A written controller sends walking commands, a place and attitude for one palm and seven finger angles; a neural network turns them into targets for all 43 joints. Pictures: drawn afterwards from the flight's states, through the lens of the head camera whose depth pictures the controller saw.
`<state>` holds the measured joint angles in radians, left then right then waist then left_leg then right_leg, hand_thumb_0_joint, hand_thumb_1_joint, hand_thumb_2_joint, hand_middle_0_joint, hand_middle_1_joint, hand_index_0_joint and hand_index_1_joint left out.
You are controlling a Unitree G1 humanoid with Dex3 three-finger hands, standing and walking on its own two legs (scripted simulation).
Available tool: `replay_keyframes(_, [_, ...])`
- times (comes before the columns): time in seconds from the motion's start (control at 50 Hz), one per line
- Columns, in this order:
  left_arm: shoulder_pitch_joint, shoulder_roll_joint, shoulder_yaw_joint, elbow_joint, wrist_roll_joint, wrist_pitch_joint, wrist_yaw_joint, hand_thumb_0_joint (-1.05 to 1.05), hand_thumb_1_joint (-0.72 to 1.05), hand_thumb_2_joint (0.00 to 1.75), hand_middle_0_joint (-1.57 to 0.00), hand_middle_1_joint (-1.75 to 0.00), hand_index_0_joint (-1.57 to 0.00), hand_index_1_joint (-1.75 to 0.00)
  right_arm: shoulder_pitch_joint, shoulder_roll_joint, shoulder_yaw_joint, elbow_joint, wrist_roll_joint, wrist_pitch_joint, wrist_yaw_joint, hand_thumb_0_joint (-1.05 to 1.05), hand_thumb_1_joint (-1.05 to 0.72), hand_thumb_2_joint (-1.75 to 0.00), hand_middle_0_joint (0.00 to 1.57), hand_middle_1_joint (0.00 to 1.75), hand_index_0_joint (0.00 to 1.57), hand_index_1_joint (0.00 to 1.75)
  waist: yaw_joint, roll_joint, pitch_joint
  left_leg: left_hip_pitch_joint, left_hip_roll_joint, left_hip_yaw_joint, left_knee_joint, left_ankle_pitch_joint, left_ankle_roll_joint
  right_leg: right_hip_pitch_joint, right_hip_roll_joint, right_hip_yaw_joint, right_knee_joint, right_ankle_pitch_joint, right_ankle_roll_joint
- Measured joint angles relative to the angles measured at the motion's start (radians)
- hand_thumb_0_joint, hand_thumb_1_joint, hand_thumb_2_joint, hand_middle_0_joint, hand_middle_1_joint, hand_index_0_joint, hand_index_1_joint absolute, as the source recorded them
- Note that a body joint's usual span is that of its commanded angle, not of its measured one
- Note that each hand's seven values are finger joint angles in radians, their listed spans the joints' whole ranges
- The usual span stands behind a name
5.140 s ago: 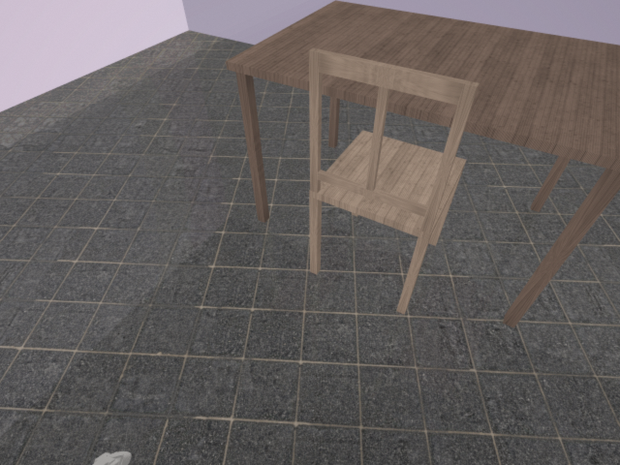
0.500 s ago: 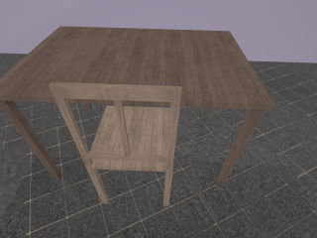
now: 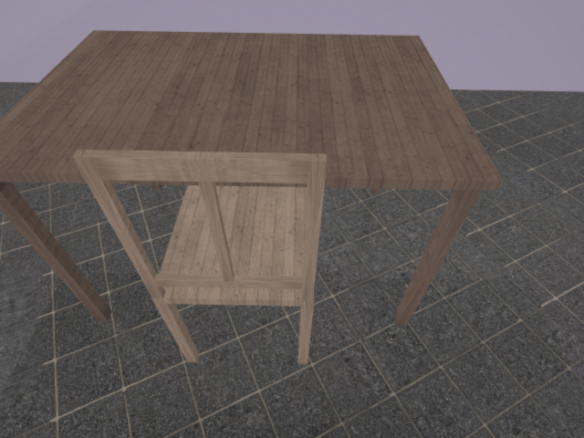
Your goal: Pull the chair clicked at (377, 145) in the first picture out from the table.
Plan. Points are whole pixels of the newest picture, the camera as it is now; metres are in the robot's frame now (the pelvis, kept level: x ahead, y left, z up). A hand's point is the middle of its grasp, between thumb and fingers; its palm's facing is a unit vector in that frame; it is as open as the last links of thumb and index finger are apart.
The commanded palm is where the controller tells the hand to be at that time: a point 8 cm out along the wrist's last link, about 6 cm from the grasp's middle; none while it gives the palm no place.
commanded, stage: look again from close up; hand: left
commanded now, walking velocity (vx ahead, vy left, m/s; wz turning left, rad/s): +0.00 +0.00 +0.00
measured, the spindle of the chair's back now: (219, 236) +0.50 +0.17 -0.08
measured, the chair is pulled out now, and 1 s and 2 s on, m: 0.00 0.00 0.00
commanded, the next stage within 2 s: shuffle to correct the standing spot in 1.14 s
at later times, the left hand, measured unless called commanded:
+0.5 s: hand out of the picture -0.05 +0.14 -0.17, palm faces +0.05 -0.99 -0.15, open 7.3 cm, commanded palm none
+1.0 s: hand out of the picture -0.04 +0.16 -0.17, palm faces +0.05 -0.99 -0.16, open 7.3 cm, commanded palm none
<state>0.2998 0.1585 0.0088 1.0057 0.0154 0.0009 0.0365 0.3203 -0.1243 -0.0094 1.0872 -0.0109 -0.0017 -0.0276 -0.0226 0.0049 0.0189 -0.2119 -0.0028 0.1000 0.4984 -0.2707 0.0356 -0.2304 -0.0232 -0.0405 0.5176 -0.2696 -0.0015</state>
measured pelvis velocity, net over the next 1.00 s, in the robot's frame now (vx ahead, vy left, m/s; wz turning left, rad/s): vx -0.01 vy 0.01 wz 0.00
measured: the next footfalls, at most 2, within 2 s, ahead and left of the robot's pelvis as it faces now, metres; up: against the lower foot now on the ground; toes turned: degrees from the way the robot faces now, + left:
none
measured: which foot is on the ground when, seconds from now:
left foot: down 0.00-1.00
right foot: down 0.00-1.00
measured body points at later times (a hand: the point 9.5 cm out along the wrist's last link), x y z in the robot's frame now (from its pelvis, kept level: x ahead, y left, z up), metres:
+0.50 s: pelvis -0.02 -0.01 +0.01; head -0.01 +0.00 +0.46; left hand -0.05 +0.19 -0.16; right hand -0.02 -0.22 -0.16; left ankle +0.00 +0.09 -0.74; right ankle +0.01 -0.12 -0.74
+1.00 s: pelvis -0.01 +0.01 +0.01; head +0.00 +0.01 +0.46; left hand -0.04 +0.21 -0.16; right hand -0.03 -0.19 -0.16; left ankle +0.00 +0.09 -0.74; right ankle +0.01 -0.12 -0.74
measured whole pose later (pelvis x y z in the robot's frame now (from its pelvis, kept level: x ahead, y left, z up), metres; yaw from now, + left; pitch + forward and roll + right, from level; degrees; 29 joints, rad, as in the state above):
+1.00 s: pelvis -0.01 +0.01 +0.01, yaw +0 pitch -1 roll +0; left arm 0.36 0.10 0.00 1.10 0.02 -0.02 0.05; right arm 0.31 -0.10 -0.01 1.15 -0.01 0.00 -0.02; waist -0.01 0.00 0.03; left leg -0.19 -0.02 0.10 0.41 -0.21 0.05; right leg -0.21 -0.04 -0.04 0.44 -0.21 0.01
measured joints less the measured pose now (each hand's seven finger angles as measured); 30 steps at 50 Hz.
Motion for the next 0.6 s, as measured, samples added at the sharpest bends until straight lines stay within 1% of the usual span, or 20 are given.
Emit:
replay_keyframes(0.08, [-0.002,-0.001,-0.002,0.018,-0.002,-0.008,0.009,0.01,0.93,0.90,-0.20,-0.29,-0.20,-0.30,-0.012,-0.002,-0.001,0.021,0.002,-0.003,0.004,0.00,-0.91,-0.90,0.20,0.30,0.20,0.30,0.000,-0.002,0.000,0.017,0.004,-0.003,-0.023,0.014,-0.007,0.016,0.005,-0.003,-0.019,0.011,-0.008])
replay_keyframes(0.26, [0.022,-0.018,-0.016,0.061,-0.003,-0.014,0.008,0.01,0.93,0.90,-0.20,-0.29,-0.20,-0.30,-0.039,-0.011,-0.002,0.048,0.005,0.003,0.008,0.00,-0.91,-0.90,0.20,0.30,0.20,0.30,0.012,-0.007,0.000,0.040,0.010,-0.009,-0.058,0.041,-0.015,0.044,0.013,-0.010,-0.061,0.039,-0.014])
replay_keyframes(0.44, [0.061,-0.049,-0.022,0.088,-0.002,-0.014,0.005,0.00,0.91,0.90,-0.20,-0.29,-0.20,-0.30,-0.039,-0.004,-0.002,0.055,0.006,0.007,0.011,0.00,-0.91,-0.90,0.19,0.30,0.20,0.30,0.020,-0.011,0.009,0.031,0.007,-0.013,-0.074,0.061,-0.011,0.041,0.011,-0.015,-0.086,0.062,-0.011])
replay_keyframes(0.6, [0.077,-0.059,-0.018,0.099,0.000,-0.014,0.007,0.00,0.91,0.90,-0.20,-0.29,-0.20,-0.30,-0.020,0.012,-0.001,0.062,0.006,0.007,0.010,0.00,-0.91,-0.90,0.19,0.30,0.20,0.30,0.021,-0.013,0.014,0.022,-0.001,-0.014,-0.075,0.065,-0.003,0.032,0.004,-0.015,-0.087,0.067,-0.004])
